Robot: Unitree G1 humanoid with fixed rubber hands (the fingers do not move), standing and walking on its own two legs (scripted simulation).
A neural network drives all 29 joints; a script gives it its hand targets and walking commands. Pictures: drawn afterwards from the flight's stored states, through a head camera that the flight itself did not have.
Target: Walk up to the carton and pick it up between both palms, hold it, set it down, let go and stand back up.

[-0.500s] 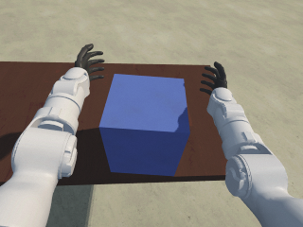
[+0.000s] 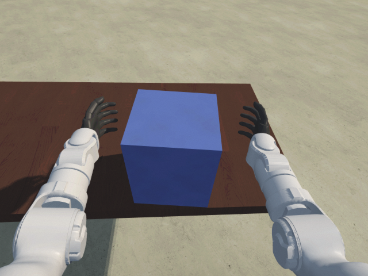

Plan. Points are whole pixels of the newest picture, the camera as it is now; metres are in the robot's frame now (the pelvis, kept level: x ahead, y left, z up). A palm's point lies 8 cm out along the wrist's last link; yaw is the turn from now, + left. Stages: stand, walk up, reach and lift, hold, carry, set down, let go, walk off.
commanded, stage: set down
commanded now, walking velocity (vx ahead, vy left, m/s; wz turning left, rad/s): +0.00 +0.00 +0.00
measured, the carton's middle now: (173, 150) +0.45 +0.01 +0.00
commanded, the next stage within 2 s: none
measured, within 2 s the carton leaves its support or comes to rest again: neither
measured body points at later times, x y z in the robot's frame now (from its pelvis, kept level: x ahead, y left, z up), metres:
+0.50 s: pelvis +0.01 +0.00 +0.00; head +0.01 +0.02 +0.45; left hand +0.39 +0.21 +0.03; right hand +0.38 -0.17 +0.06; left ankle +0.03 +0.10 -0.74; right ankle +0.07 -0.12 -0.74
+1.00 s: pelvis +0.03 +0.00 +0.00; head +0.05 +0.03 +0.45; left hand +0.34 +0.22 -0.02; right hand +0.32 -0.18 +0.01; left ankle +0.03 +0.10 -0.74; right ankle +0.07 -0.12 -0.74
